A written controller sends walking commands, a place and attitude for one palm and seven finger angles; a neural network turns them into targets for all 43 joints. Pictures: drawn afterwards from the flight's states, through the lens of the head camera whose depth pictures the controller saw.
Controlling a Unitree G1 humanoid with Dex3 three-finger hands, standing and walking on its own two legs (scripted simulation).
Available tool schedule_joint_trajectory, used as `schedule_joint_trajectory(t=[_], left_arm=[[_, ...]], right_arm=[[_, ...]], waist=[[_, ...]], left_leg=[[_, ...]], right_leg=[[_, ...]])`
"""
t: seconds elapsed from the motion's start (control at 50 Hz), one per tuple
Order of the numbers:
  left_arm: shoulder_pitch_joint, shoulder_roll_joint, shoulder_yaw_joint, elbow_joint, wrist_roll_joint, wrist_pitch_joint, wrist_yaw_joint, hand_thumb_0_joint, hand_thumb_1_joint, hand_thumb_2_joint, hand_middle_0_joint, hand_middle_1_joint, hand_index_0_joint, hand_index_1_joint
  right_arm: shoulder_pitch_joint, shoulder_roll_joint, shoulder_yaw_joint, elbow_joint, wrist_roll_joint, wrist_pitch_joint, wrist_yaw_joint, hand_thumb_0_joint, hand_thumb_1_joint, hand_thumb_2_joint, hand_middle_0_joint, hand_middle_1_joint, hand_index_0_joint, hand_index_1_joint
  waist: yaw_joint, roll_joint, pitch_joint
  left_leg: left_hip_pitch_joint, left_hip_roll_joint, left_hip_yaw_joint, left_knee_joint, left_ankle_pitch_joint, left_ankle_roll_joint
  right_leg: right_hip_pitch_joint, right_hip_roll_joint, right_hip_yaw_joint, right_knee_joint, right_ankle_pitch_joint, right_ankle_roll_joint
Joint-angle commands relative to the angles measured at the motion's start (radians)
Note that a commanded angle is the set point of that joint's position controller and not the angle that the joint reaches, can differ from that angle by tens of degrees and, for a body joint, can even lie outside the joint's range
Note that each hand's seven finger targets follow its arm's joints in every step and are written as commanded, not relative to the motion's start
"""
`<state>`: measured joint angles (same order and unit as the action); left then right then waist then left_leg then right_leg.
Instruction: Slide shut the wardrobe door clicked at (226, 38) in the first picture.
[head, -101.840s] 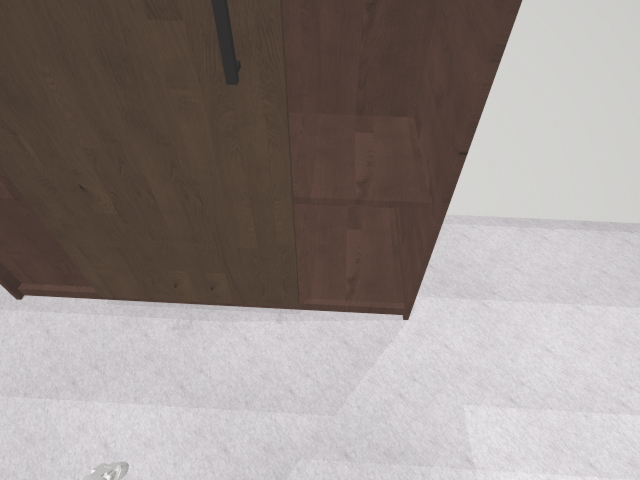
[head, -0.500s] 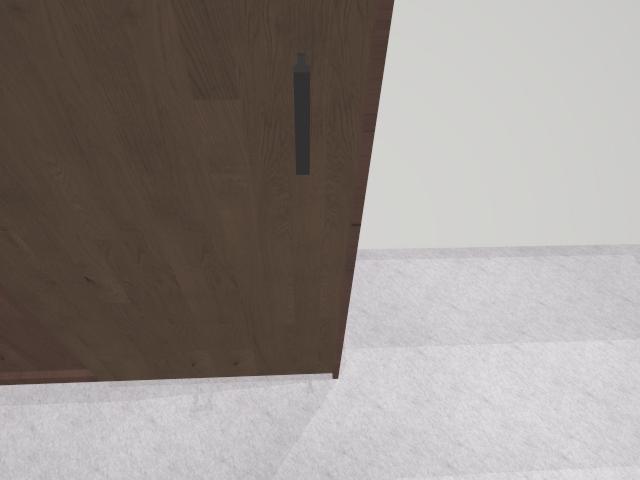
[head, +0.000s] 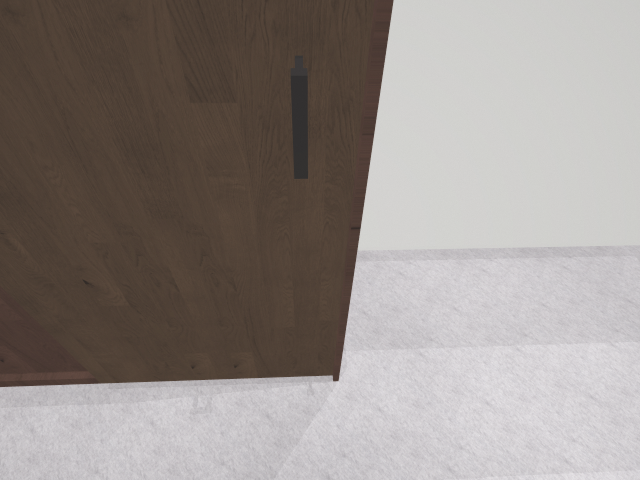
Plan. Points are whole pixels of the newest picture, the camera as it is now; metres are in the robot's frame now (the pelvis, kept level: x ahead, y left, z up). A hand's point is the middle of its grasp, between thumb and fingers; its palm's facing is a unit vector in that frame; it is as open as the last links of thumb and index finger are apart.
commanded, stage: raise the hand with hooked fingers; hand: left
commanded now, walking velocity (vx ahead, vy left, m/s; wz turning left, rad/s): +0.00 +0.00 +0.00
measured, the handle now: (300, 120) +0.51 +0.07 +0.20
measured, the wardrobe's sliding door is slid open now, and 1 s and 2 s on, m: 0.00 0.00 0.00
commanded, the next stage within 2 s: none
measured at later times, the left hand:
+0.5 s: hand (115, 457) +0.15 +0.24 -0.01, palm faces +0.21 -0.98 -0.04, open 9.0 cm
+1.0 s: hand (82, 361) +0.21 +0.27 +0.09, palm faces +0.15 -0.99 -0.06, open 12.0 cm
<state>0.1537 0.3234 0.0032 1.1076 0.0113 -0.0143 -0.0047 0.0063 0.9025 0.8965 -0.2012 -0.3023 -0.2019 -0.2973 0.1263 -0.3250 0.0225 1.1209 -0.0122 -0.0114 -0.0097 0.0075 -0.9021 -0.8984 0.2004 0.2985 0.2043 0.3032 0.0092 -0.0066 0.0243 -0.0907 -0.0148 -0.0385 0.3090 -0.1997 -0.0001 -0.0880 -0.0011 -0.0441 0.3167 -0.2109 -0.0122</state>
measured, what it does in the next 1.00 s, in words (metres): stands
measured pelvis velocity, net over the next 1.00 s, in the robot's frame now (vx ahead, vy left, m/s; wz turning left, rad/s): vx -0.02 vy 0.01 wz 0.00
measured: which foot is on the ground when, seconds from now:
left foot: down 0.00-1.00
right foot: down 0.00-1.00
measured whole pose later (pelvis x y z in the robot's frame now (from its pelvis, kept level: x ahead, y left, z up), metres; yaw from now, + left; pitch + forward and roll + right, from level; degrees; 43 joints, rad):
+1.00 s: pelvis -0.02 +0.01 -0.03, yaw +0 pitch +3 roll -1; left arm 0.26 0.34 0.39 -0.06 -0.37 -0.09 -0.31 0.00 -0.05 0.49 -0.27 -0.91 -0.27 -0.90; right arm 0.27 -0.26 0.04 0.63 0.05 -0.29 -0.11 0.02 -0.90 -0.90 0.20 0.30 0.20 0.30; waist 0.04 0.03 -0.08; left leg -0.37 -0.01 -0.04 0.70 -0.37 0.01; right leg -0.35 0.00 -0.05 0.66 -0.36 -0.01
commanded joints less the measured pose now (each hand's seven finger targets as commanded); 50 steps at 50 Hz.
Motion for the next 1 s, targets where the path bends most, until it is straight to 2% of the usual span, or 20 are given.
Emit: schedule_joint_trajectory(t=[0.0,0.02,0.04,0.06,0.08,0.12,0.14,0.16,0.22,0.24,0.3,0.34,0.4,0.44,0.54,0.58,0.64,0.76,0.92,0.98], left_arm=[[0.09,0.057,0.018,-0.051,0.008,-0.046,0.067,0.0,0.9,0.9,-0.2,-0.3,-0.2,-0.3],[-0.626,0.462,0.462,-1.365,-0.124,-0.258,0.061,0.0,0.877,0.89,-0.202,-0.315,-0.202,-0.315],[-0.344,0.484,0.436,-1.268,-0.079,-0.269,0.075,0.0,0.853,0.88,-0.203,-0.33,-0.203,-0.33],[0.075,0.14,0.291,-1.093,-0.154,-0.201,0.044,0.0,0.83,0.87,-0.205,-0.345,-0.205,-0.345],[0.121,0.03,0.272,-1.013,-0.176,-0.207,0.023,0.0,0.807,0.86,-0.207,-0.36,-0.207,-0.36],[0.279,-0.005,0.313,-0.922,-0.226,-0.321,-0.051,0.0,0.76,0.84,-0.21,-0.39,-0.21,-0.39],[0.411,-0.054,0.329,-0.828,-0.253,-0.387,-0.108,0.0,0.737,0.83,-0.212,-0.405,-0.212,-0.405],[0.432,-0.092,0.306,-0.799,-0.284,-0.467,-0.174,0.0,0.713,0.82,-0.213,-0.42,-0.213,-0.42],[0.369,0.009,0.398,-0.834,-0.39,-0.661,-0.385,0.0,0.643,0.79,-0.218,-0.465,-0.218,-0.465],[0.37,0.087,0.471,-0.833,-0.407,-0.644,-0.421,0.0,0.62,0.78,-0.22,-0.48,-0.22,-0.48],[0.254,0.173,0.526,-1.055,-0.475,-0.524,-0.451,0.0,0.55,0.75,-0.225,-0.525,-0.225,-0.525],[0.147,0.161,0.494,-1.209,-0.47,-0.492,-0.413,0.0,0.503,0.73,-0.228,-0.555,-0.228,-0.555],[0.097,0.152,0.446,-1.374,-0.41,-0.488,-0.339,0.0,0.433,0.7,-0.233,-0.6,-0.233,-0.6],[0.039,0.153,0.419,-1.37,-0.392,-0.473,-0.328,0.0,0.387,0.68,-0.237,-0.63,-0.237,-0.63],[0.07,0.196,0.445,-1.265,-0.408,-0.37,-0.375,0.0,0.27,0.63,-0.245,-0.705,-0.245,-0.705],[0.105,0.222,0.491,-1.247,-0.425,-0.316,-0.377,0.0,0.223,0.61,-0.248,-0.735,-0.248,-0.735],[0.129,0.226,0.529,-1.217,-0.45,-0.256,-0.364,0.0,0.153,0.58,-0.253,-0.78,-0.253,-0.78],[0.088,0.2,0.494,-1.308,-0.439,-0.216,-0.332,0.0,0.013,0.52,-0.263,-0.87,-0.263,-0.87],[-0.058,0.243,0.498,-1.411,-0.402,-0.144,-0.293,0.0,-0.173,0.44,-0.277,-0.99,-0.277,-0.99],[-0.108,0.249,0.498,-1.407,-0.394,-0.104,-0.284,0.0,-0.243,0.41,-0.282,-1.035,-0.282,-1.035]], right_arm=[[0.027,-0.071,-0.032,-0.103,0.014,-0.037,-0.004,0.0,-0.9,-0.9,0.2,0.3,0.2,0.3],[0.079,-0.123,-0.088,-0.41,0.038,-0.14,-0.047,0.0,-0.9,-0.9,0.2,0.3,0.2,0.3],[0.076,-0.058,-0.058,-0.413,0.037,-0.204,-0.087,0.0,-0.9,-0.9,0.2,0.3,0.2,0.3],[0.034,-0.05,-0.069,-0.463,0.013,-0.233,-0.071,0.0,-0.9,-0.9,0.2,0.3,0.2,0.3],[0.061,-0.045,-0.09,-0.447,0.027,-0.244,-0.057,0.0,-0.9,-0.9,0.2,0.3,0.2,0.3],[0.029,-0.059,-0.125,-0.491,0.013,-0.258,-0.045,0.0,-0.9,-0.9,0.2,0.3,0.2,0.3],[0.021,-0.053,-0.13,-0.512,0.021,-0.264,-0.036,0.0,-0.9,-0.9,0.2,0.3,0.2,0.3],[0.0,-0.047,-0.122,-0.526,0.025,-0.273,-0.025,0.0,-0.9,-0.9,0.2,0.3,0.2,0.3],[-0.03,-0.062,-0.113,-0.606,0.052,-0.317,-0.012,0.0,-0.9,-0.9,0.2,0.3,0.2,0.3],[-0.024,-0.072,-0.116,-0.634,0.055,-0.319,-0.016,0.0,-0.9,-0.9,0.2,0.3,0.2,0.3],[-0.01,-0.065,-0.101,-0.741,0.06,-0.312,-0.056,0.0,-0.9,-0.9,0.2,0.3,0.2,0.3],[0.017,-0.052,-0.091,-0.742,0.058,-0.31,-0.073,0.0,-0.9,-0.9,0.2,0.3,0.2,0.3],[0.067,-0.035,-0.08,-0.702,0.047,-0.317,-0.089,0.0,-0.9,-0.9,0.2,0.3,0.2,0.3],[0.081,-0.041,-0.07,-0.668,0.044,-0.316,-0.101,0.0,-0.9,-0.9,0.2,0.3,0.2,0.3],[0.055,-0.051,-0.05,-0.645,0.058,-0.325,-0.118,0.0,-0.9,-0.9,0.2,0.3,0.2,0.3],[0.052,-0.043,-0.049,-0.653,0.061,-0.326,-0.119,0.0,-0.9,-0.9,0.2,0.3,0.2,0.3],[0.037,-0.038,-0.045,-0.662,0.063,-0.324,-0.111,0.0,-0.9,-0.9,0.2,0.3,0.2,0.3],[0.05,-0.044,-0.043,-0.673,0.065,-0.336,-0.096,0.0,-0.9,-0.9,0.2,0.3,0.2,0.3],[0.039,-0.041,-0.028,-0.656,0.071,-0.353,-0.109,0.0,-0.9,-0.9,0.2,0.3,0.2,0.3],[0.032,-0.039,-0.02,-0.643,0.072,-0.356,-0.115,0.0,-0.9,-0.9,0.2,0.3,0.2,0.3]], waist=[[-0.016,0.05,-0.047],[-0.062,0.165,-0.452],[-0.013,0.271,-0.35],[-0.006,0.284,-0.237],[-0.027,0.171,-0.172],[0.001,-0.056,-0.075],[0.034,-0.115,-0.045],[0.042,-0.176,-0.039],[0.054,-0.109,-0.139],[0.074,-0.033,-0.167],[0.067,-0.039,-0.337],[0.032,-0.005,-0.321],[-0.004,0.079,-0.331],[-0.042,0.045,-0.269],[-0.007,0.118,-0.237],[0.018,0.085,-0.28],[0.042,0.045,-0.259],[0.038,0.06,-0.237],[0.037,0.126,-0.224],[0.039,0.109,-0.195]], left_leg=[[-0.082,0.12,0.015,0.171,0.262,0.001],[0.149,-0.034,0.013,0.087,0.445,0.009],[0.209,0.021,0.051,0.083,0.506,-0.006],[0.155,0.03,0.03,0.116,0.571,-0.002],[0.074,0.021,0.019,0.179,0.513,-0.003],[-0.188,0.007,0.02,0.283,0.244,-0.006],[-0.292,-0.004,0.027,0.33,0.168,-0.014],[-0.403,-0.008,0.028,0.387,0.083,-0.019],[-0.6,-0.025,0.045,0.536,-0.108,-0.023],[-0.61,-0.026,0.052,0.55,-0.12,-0.018],[-0.609,-0.024,0.057,0.566,-0.143,0.014],[-0.571,-0.007,0.033,0.558,-0.165,0.023],[-0.491,0.008,0.014,0.55,-0.062,0.034],[-0.478,0.015,-0.004,0.546,-0.046,0.037],[-0.437,0.011,-0.012,0.482,-0.045,0.031],[-0.419,0.008,-0.008,0.458,-0.005,0.029],[-0.404,0.008,-0.01,0.421,0.033,0.023],[-0.319,0.009,0.0,0.354,0.077,0.023],[-0.208,0.012,-0.012,0.268,0.089,0.02],[-0.18,0.015,-0.021,0.239,0.097,0.018]], right_leg=[[0.013,-0.165,0.125,0.051,0.522,0.028],[0.061,-0.033,0.032,0.13,0.544,-0.033],[-0.037,-0.004,0.01,0.164,0.325,-0.031],[-0.134,0.01,-0.045,0.175,0.131,-0.027],[-0.197,0.009,-0.053,0.182,0.138,-0.015],[-0.316,0.015,-0.077,0.256,0.133,-0.004],[-0.359,0.016,-0.076,0.309,0.106,-0.008],[-0.435,0.015,-0.068,0.377,0.05,-0.007],[-0.539,-0.011,0.018,0.488,-0.149,-0.014],[-0.527,-0.018,0.049,0.492,-0.181,-0.021],[-0.418,-0.032,0.125,0.431,-0.287,0.013],[-0.466,-0.012,0.119,0.418,-0.327,0.018],[-0.443,-0.002,0.092,0.433,-0.131,0.008],[-0.467,0.013,0.066,0.435,-0.076,0.006],[-0.4,0.007,0.056,0.374,-0.074,-0.002],[-0.327,-0.004,0.061,0.349,-0.023,0.007],[-0.267,-0.004,0.051,0.325,0.037,0.012],[-0.249,0.009,0.01,0.302,0.101,0.01],[-0.216,0.013,-0.021,0.254,0.078,-0.001],[-0.199,0.017,-0.029,0.23,0.084,-0.004]])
